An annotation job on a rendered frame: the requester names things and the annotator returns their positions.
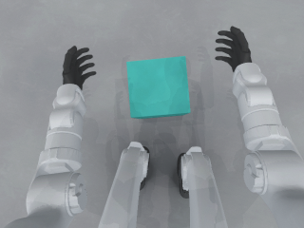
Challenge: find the robot right thigh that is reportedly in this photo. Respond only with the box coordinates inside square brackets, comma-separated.
[180, 152, 228, 228]

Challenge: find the carton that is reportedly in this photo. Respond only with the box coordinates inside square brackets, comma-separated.
[126, 56, 191, 119]

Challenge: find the right robot foot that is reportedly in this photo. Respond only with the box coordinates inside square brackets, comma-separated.
[177, 153, 189, 199]

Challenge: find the left robot forearm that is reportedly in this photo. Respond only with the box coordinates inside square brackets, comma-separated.
[26, 84, 86, 213]

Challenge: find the robot left hand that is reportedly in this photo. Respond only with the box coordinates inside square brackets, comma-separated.
[62, 46, 97, 90]

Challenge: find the robot right hand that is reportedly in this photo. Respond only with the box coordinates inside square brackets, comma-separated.
[215, 26, 252, 72]

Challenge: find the right robot forearm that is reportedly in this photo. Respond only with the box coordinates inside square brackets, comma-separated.
[232, 62, 304, 162]

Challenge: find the right robot upper arm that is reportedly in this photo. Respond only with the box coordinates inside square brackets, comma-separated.
[243, 150, 304, 228]

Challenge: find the left robot upper arm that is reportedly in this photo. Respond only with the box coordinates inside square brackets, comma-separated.
[4, 171, 87, 228]

